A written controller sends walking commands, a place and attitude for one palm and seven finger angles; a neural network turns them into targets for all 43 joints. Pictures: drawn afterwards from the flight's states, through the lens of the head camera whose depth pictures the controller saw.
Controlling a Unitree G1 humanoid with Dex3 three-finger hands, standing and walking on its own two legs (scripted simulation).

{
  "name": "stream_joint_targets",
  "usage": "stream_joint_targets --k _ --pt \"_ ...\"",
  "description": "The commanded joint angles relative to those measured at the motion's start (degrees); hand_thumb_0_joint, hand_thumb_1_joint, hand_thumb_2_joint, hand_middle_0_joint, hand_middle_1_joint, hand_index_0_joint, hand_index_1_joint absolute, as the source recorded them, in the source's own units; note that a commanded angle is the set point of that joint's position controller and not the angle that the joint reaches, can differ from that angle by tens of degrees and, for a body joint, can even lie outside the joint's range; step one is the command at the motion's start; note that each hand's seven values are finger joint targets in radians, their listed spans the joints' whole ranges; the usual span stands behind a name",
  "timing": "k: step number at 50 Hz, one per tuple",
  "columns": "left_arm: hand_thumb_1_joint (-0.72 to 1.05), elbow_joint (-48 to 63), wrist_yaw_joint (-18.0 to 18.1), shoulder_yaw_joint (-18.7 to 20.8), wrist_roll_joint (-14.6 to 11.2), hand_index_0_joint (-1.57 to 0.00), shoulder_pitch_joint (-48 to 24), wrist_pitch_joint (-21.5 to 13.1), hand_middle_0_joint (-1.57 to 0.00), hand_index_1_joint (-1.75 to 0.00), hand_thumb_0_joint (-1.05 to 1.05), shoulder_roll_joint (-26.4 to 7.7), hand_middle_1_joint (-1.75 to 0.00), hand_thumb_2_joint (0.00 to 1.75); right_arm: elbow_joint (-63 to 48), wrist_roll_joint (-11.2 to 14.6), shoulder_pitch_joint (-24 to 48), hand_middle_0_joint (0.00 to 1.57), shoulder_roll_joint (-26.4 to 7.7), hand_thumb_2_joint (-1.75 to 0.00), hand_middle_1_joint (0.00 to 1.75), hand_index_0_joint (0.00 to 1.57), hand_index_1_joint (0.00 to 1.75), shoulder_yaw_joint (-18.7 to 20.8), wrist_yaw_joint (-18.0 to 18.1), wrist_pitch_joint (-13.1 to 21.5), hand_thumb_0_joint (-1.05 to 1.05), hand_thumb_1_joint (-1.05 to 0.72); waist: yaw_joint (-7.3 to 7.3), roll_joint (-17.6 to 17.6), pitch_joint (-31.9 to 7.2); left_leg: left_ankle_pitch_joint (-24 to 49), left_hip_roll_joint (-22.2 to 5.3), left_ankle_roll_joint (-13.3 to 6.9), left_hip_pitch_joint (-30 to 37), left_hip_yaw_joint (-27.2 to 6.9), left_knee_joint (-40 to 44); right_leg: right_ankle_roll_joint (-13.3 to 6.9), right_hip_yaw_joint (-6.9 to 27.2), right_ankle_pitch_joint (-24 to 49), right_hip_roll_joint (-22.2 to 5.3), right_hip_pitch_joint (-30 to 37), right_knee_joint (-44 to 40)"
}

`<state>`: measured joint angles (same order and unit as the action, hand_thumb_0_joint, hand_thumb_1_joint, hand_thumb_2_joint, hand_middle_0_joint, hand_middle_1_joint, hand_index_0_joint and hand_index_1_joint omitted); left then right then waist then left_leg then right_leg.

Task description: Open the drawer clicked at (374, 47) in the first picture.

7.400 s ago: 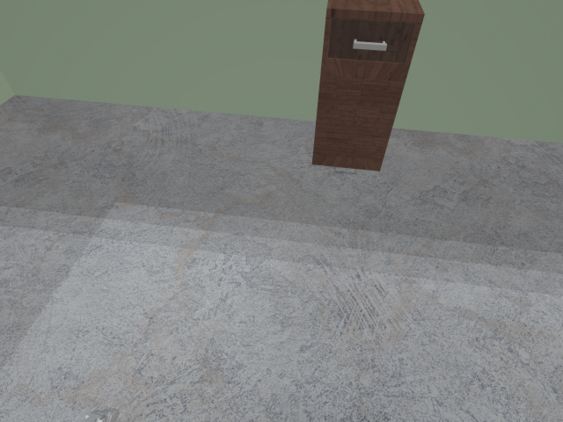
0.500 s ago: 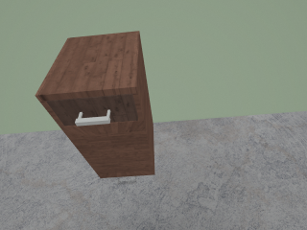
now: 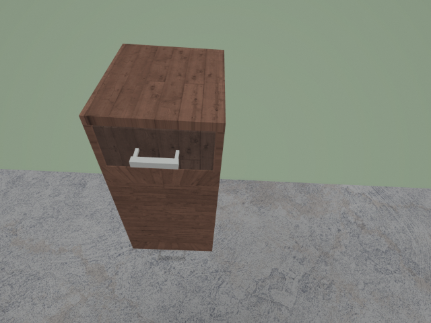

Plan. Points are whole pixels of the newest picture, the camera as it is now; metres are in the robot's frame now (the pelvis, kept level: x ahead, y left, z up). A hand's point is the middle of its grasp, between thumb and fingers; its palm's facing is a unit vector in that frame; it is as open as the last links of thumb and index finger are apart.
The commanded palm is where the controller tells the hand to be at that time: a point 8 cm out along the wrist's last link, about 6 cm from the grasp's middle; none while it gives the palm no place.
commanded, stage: come to a stop and stand still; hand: left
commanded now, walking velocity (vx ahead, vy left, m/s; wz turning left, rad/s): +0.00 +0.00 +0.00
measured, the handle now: (155, 157) +0.55 +0.23 -0.08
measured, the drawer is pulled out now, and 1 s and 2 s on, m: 0.00 0.00 0.00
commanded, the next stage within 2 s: look again from close up in 0.34 s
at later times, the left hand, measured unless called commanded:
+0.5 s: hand out of the picture +0.03 +0.18 -0.18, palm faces +0.00 -0.98 -0.21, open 7.4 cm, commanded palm none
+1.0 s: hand out of the picture +0.03 +0.16 -0.18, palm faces +0.01 -0.98 -0.20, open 7.4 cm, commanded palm none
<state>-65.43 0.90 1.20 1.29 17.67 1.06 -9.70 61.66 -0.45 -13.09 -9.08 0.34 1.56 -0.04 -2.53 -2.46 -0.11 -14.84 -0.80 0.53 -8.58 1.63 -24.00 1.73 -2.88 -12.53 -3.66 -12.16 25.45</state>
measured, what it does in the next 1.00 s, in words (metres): stands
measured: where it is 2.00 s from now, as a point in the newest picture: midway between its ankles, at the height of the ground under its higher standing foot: outside the picture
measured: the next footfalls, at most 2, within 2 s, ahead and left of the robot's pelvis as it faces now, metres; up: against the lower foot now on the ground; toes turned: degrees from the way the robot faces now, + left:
none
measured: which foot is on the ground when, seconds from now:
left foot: down 0.00-1.00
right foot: down 0.00-1.00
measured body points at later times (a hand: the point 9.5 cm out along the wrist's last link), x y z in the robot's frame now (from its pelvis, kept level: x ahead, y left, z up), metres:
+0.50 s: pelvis +0.02 +0.00 +0.00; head +0.04 +0.00 +0.45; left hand +0.03 +0.23 -0.16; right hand -0.01 -0.20 -0.17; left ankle -0.02 +0.12 -0.74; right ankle +0.01 -0.14 -0.74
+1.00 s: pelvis +0.02 -0.02 -0.01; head +0.03 -0.03 +0.44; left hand +0.03 +0.21 -0.16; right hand +0.02 -0.24 -0.17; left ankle -0.02 +0.12 -0.74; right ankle +0.01 -0.14 -0.74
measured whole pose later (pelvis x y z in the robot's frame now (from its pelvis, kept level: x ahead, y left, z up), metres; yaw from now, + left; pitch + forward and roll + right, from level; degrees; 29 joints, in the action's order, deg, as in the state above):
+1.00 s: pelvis +0.02 -0.02 -0.01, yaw -1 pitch -1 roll +0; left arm -64.1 1.2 -0.2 0.6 15.6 -0.4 -8.6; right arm 63.0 -0.4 -16.6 -9.3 -1.4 1.5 1.1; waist 0.0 0.9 2.1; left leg -18.4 -2.4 1.9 -7.2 1.8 -26.9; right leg 0.4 -2.8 -16.9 -2.3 -11.7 29.8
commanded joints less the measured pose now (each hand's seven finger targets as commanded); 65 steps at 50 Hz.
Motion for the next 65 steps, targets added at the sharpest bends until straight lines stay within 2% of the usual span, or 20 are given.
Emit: stream_joint_targets --k 1,6,21,22,23,24,26,33,35,51,52,53,54,55,56,57,58,60,63,65 --pt "0.9 0.7 0.6 0.0 -0.3 -0.2 2.0 -1.3 -0.2 -0.3 0.0 -4.2 -0.3 0.9 -0.9 -0.1 -3.8 0.2 -6.3 -0.9 0.3 0.2 0.3 0.7 0.5 1.0 0.0 -0.9 1.31 6.5 3.9 5.5 -6.4 -1.9 -4.3 -5.3 8.2 -1.3 2.3 5.9 -2.2 2.3 -4.0" --pt "0.9 0.1 0.9 -0.2 -0.5 -0.2 1.5 -1.4 -0.2 -0.3 0.0 -3.8 -0.3 0.9 0.4 0.0 -5.5 0.2 -5.9 -0.9 0.3 0.2 0.3 0.5 0.7 1.4 0.0 -0.9 1.69 3.6 2.9 11.2 -6.1 -1.5 -2.1 -4.4 6.9 -1.4 2.3 7.4 -2.6 3.1 -4.4" --pt "0.9 0.1 1.4 0.0 -0.9 -0.2 1.5 -1.3 -0.2 -0.3 0.0 -2.9 -0.3 0.9 3.0 0.0 -9.8 0.2 -3.7 -0.9 0.3 0.2 0.3 0.4 1.1 1.7 0.0 -0.9 1.63 2.9 3.7 16.1 -5.8 -1.5 -0.9 -3.1 5.7 -1.7 2.0 10.4 -2.4 4.5 -3.5" --pt "0.9 -0.5 3.8 -0.7 -0.1 -0.2 3.7 -3.4 -0.2 -0.3 0.0 -5.2 -0.3 0.9 -1.0 0.6 -4.4 0.2 -6.5 -0.9 0.3 0.2 0.3 0.4 0.1 2.6 0.0 -0.9 0.88 1.8 3.8 24.5 -6.4 0.0 -5.3 -1.2 -6.1 -2.4 5.2 30.0 -5.2 3.6 -1.0" --pt "0.9 1.8 3.3 0.2 -0.3 -0.2 3.5 -3.9 -0.2 -0.3 0.0 -7.1 -0.3 0.9 -2.3 -0.1 -9.2 0.2 -4.0 -0.9 0.3 0.2 0.3 0.6 -0.1 2.5 0.0 -0.9 3.13 4.3 -1.7 10.4 -3.5 -0.3 -4.8 -2.1 -3.3 -3.7 4.9 25.9 -6.2 7.2 2.2" --pt "0.9 1.8 2.6 -0.5 -0.6 -0.2 2.0 -3.6 -0.2 -0.3 0.0 -5.6 -0.3 0.9 -1.7 -0.2 -8.7 0.2 -3.3 -0.9 0.3 0.2 0.3 0.3 0.1 2.6 0.0 -0.9 2.69 5.8 0.9 8.8 -3.9 -1.1 -5.2 -2.3 -0.2 -3.8 4.5 19.4 -5.1 4.4 2.4" --pt "0.9 2.5 1.9 -0.8 -0.7 -0.2 1.5 -3.4 -0.2 -0.3 0.0 -4.8 -0.3 0.9 -1.9 -0.4 -10.2 0.2 -3.8 -0.9 0.3 0.2 0.3 -0.2 -0.2 2.4 0.0 -0.9 2.79 5.5 -1.8 12.0 -4.8 -1.9 -4.7 -2.9 -1.2 -3.8 2.8 10.0 -2.7 5.1 2.4" --pt "0.9 3.1 1.4 -1.0 -0.8 -0.2 0.7 -2.5 -0.2 -0.3 0.0 -4.3 -0.3 0.9 -1.9 -0.2 -9.1 0.2 -4.9 -0.9 0.3 0.2 0.3 -0.4 0.1 1.9 0.0 -0.9 2.84 0.7 5.2 10.7 -4.9 -2.3 -5.2 -3.0 0.2 -3.4 2.9 7.8 -2.1 0.9 1.5" --pt "0.9 3.2 1.2 -0.9 -0.8 -0.2 0.4 -2.2 -0.2 -0.3 0.0 -4.4 -0.3 0.9 -1.5 -0.3 -9.1 0.2 -4.9 -0.9 0.3 0.2 0.3 -0.5 0.1 1.7 0.0 -0.9 2.9 2.4 7.0 8.2 -4.8 -2.2 -6.1 -3.1 1.6 -3.3 2.9 5.2 -1.7 0.3 1.1" --pt "0.9 3.1 0.8 -0.4 -0.8 -0.2 1.2 -2.5 -0.2 -0.3 0.0 -5.1 -0.3 0.9 0.6 -0.2 -7.4 0.2 -4.9 -0.9 0.3 0.2 0.3 -0.7 0.2 1.5 0.0 -0.9 2.4 1.9 3.9 7.9 -4.4 -1.5 -2.9 -1.8 1.9 -3.5 3.8 9.7 -2.5 2.3 -1.3" --pt "0.9 0.7 3.4 0.4 -0.4 -0.2 6.9 -3.6 -0.2 -0.3 0.0 -7.8 -0.3 0.9 -3.2 0.3 -0.5 0.2 -7.1 -0.9 0.3 0.2 0.3 0.7 -0.1 1.8 0.0 -0.9 -0.53 -7.7 5.3 8.9 -4.8 0.5 -8.9 0.4 -12.2 -2.0 8.2 42.0 -6.6 3.6 -0.9" --pt "0.88 88.5 3.5 -2.6 7.9 -0.2 -38.9 -14.3 -0.2 -0.32 0.0 -23.2 -0.32 0.89 -21.9 3.0 -0.4 0.2 -14.9 -0.9 0.3 0.2 0.3 0.3 2.8 11.0 0.0 -0.9 4.46 15.2 -24.0 18.6 0.9 -3.0 7.6 1.8 -1.8 -4.5 10.7 33.7 -0.9 8.1 5.0" --pt "0.85 69.5 8.2 1.0 8.9 -0.2 -12.0 -7.9 -0.2 -0.33 0.0 -19.6 -0.33 0.88 -18.7 2.0 3.0 0.2 -9.5 -0.9 0.3 0.2 0.3 1.1 5.2 16.0 0.0 -0.9 0.05 21.4 -19.1 30.1 -0.5 -3.2 8.1 1.5 -0.2 -5.2 4.6 17.4 1.6 5.1 7.9" --pt "0.83 67.7 11.5 -0.1 6.3 -0.21 -10.0 -3.7 -0.21 -0.34 0.0 -13.9 -0.34 0.87 -15.3 3.3 3.1 0.2 -9.8 -0.9 0.3 0.2 0.3 2.4 5.3 17.4 0.0 -0.9 1.27 20.4 -12.9 23.1 -1.1 -1.0 3.2 0.9 -1.7 -4.3 1.5 6.7 2.5 -1.2 6.2" --pt "0.81 58.9 12.0 -6.0 8.3 -0.21 4.5 1.6 -0.21 -0.36 0.0 -3.1 -0.36 0.86 -16.5 3.9 2.2 0.2 -7.2 -0.9 0.3 0.2 0.3 1.7 5.1 17.6 0.0 -0.9 2.05 12.2 -9.0 20.2 -1.9 -1.2 -1.8 0.4 -1.2 -3.7 0.3 5.2 2.8 -3.1 6.0" --pt "0.78 70.4 11.8 -8.4 11.1 -0.21 -3.5 0.8 -0.21 -0.37 0.0 -3.7 -0.37 0.85 -21.4 3.9 5.4 0.2 -8.8 -0.9 0.3 0.2 0.3 1.5 4.7 18.6 0.0 -0.9 2.07 7.8 -3.8 16.0 -0.8 -1.4 -4.3 -0.7 -2.0 -3.5 0.8 6.5 2.5 -4.9 5.5" --pt "0.76 70.0 13.2 -5.6 17.3 -0.21 -2.0 0.0 -0.21 -0.39 0.0 -8.6 -0.39 0.84 -21.7 2.4 5.9 0.2 -11.1 -0.9 0.3 0.2 0.3 2.1 4.7 18.5 0.0 -0.9 2.98 3.6 -6.1 12.2 0.0 -2.0 -5.5 -0.5 -3.9 -3.6 1.1 3.7 3.0 -7.9 5.6" --pt "0.71 66.1 16.4 -5.8 27.6 -0.21 0.7 -0.1 -0.21 -0.42 0.0 -9.2 -0.42 0.82 -25.6 0.1 5.4 0.2 -11.6 -0.9 0.3 0.2 0.3 2.2 3.5 16.8 0.0 -0.9 3.36 -4.4 -2.6 5.6 2.0 -2.2 -11.8 -0.9 -7.0 -3.5 1.5 -5.0 3.8 -14.1 5.7" --pt "0.64 57.2 19.4 -5.7 42.6 -0.22 16.0 0.4 -0.22 -0.47 0.0 -7.7 -0.47 0.79 -31.4 -2.5 7.1 0.2 -11.5 -0.9 0.3 0.2 0.3 4.1 1.1 12.1 0.0 -0.9 -1.28 -12.0 -1.8 0.3 3.3 -1.1 -19.2 0.0 -10.0 -4.1 4.6 -13.7 3.8 -15.3 5.0" --pt "0.6 55.5 20.7 -4.2 50.1 -0.22 22.2 -0.6 -0.22 -0.5 0.0 -8.2 -0.5 0.77 -33.5 -2.2 8.6 0.2 -11.0 -0.9 0.3 0.2 0.3 4.2 -1.2 7.5 0.0 -0.9 -4.74 -12.0 -3.9 1.3 3.3 -0.4 -22.5 0.9 -10.5 -5.4 7.2 -8.6 3.8 -12.0 6.8"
